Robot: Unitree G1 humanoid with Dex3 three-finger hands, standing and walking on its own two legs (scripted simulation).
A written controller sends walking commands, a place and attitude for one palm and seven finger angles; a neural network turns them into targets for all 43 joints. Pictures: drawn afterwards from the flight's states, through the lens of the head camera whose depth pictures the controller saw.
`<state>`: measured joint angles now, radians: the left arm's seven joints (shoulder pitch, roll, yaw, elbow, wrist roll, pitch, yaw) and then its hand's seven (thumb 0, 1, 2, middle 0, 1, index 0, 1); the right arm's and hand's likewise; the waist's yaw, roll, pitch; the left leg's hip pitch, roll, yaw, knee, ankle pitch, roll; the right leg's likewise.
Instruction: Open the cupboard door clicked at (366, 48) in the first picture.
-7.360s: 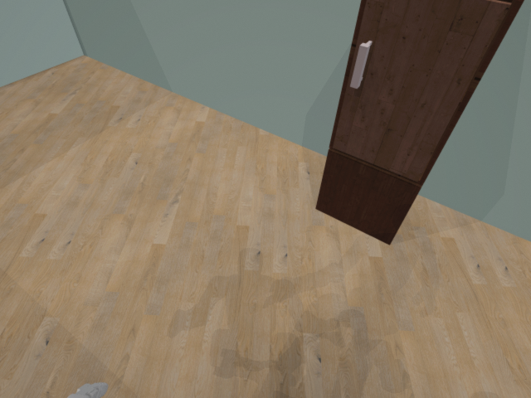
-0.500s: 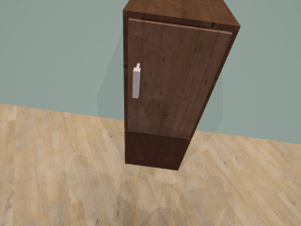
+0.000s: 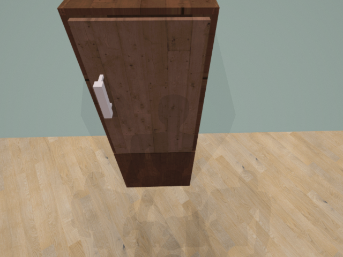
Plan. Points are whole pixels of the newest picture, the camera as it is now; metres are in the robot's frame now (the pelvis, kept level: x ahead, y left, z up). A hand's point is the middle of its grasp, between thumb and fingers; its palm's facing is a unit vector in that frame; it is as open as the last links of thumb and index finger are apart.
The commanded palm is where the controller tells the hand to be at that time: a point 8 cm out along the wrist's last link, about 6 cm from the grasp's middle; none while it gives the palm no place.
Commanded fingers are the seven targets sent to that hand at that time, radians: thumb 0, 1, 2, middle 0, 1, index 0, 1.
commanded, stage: come to a stop and stand still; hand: left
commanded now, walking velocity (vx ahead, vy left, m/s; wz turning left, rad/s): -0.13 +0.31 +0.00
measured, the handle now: (104, 96) +0.57 +0.21 +0.03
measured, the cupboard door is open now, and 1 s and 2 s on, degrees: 0 0 0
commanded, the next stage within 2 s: look again from close up in 1.04 s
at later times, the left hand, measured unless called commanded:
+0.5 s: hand out of the picture -0.01 +0.17 -0.16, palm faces +0.15 -0.96 -0.23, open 7.3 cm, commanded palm none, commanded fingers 0.00 0.90 0.90 -0.20 -0.30 -0.20 -0.30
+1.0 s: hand out of the picture -0.03 +0.18 -0.17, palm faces +0.09 -0.99 -0.14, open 7.4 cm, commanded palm none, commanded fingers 0.00 0.90 0.90 -0.20 -0.30 -0.20 -0.30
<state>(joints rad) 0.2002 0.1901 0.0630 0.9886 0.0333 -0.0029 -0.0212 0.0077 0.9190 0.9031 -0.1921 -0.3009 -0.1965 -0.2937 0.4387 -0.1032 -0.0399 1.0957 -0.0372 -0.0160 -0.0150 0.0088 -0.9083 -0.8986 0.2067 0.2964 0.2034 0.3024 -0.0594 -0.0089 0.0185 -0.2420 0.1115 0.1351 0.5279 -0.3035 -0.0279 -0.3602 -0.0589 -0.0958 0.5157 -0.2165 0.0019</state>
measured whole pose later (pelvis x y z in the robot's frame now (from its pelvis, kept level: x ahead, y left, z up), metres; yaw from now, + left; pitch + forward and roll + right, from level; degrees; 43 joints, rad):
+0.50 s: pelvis +0.00 -0.02 +0.01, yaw +3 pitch +1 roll +2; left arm 0.30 0.18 0.05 1.01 0.04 0.01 0.03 0.00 0.91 0.90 -0.20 -0.30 -0.20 -0.29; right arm 0.16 -0.17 -0.04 0.96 -0.02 0.05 0.00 0.01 -0.91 -0.90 0.20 0.30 0.20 0.30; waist 0.06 -0.04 0.03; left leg -0.36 0.02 0.03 0.73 -0.38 -0.02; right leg -0.31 -0.06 -0.15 0.46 -0.16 -0.06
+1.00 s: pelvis -0.01 +0.02 +0.01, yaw +2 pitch -1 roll +0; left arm 0.31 0.13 0.00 1.12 0.02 0.00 0.02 0.01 0.91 0.90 -0.20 -0.30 -0.20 -0.29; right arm 0.32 -0.13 0.01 1.09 -0.02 0.00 -0.03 0.01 -0.93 -0.90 0.20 0.30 0.20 0.30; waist 0.02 -0.03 0.01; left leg -0.17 -0.01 0.06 0.44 -0.25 0.02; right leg -0.25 -0.04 -0.05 0.45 -0.18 0.01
